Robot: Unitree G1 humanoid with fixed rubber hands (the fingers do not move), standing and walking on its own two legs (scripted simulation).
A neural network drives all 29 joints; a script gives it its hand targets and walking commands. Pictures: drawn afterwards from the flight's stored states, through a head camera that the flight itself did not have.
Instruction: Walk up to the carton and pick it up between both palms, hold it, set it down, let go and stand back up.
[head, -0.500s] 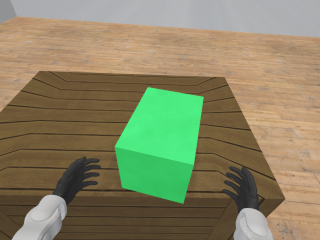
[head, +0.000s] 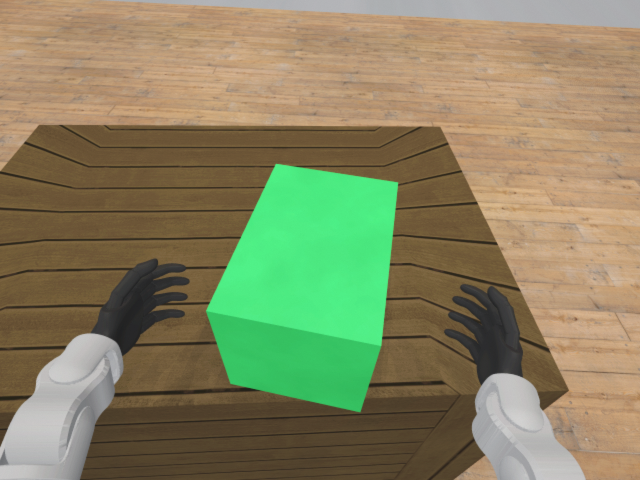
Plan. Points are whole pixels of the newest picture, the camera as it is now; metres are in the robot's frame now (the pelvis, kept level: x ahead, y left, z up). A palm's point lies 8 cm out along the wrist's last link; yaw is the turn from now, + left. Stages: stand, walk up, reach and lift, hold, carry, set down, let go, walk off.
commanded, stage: reach and lift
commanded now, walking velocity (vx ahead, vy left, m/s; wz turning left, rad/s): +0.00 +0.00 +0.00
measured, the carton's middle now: (315, 281) +0.40 +0.03 +0.01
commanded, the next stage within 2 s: none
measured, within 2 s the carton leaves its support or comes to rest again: neither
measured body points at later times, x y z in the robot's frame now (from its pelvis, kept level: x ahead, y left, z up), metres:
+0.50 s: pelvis -0.02 +0.01 +0.00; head -0.01 +0.03 +0.45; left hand +0.36 +0.23 +0.12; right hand +0.30 -0.18 +0.12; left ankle +0.00 +0.09 -0.74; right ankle -0.02 -0.13 -0.74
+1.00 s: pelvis -0.03 +0.01 +0.00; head -0.02 +0.04 +0.45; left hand +0.42 +0.21 +0.16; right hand +0.35 -0.18 +0.15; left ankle +0.00 +0.09 -0.74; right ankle -0.02 -0.13 -0.74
